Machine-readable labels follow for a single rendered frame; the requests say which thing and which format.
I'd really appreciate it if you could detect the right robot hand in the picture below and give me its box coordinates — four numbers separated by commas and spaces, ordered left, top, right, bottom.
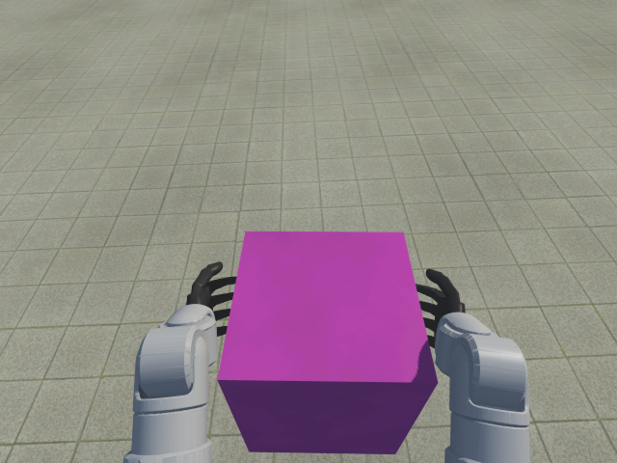
416, 269, 466, 348

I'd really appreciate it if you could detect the left robot forearm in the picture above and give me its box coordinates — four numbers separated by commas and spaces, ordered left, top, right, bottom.
123, 304, 219, 463

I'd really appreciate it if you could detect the carton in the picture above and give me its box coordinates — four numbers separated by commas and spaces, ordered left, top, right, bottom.
217, 231, 438, 454

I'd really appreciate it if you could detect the left robot hand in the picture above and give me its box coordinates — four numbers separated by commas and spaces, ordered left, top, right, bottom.
186, 261, 236, 337

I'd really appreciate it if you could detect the right robot forearm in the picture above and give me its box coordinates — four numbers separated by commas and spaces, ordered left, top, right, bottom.
435, 313, 530, 463

